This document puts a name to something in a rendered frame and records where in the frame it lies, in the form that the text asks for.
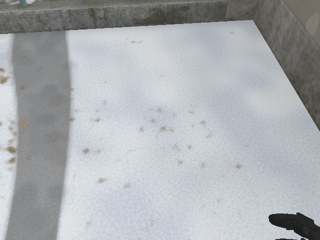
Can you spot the robot right hand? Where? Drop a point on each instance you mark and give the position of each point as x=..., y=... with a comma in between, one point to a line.
x=301, y=224

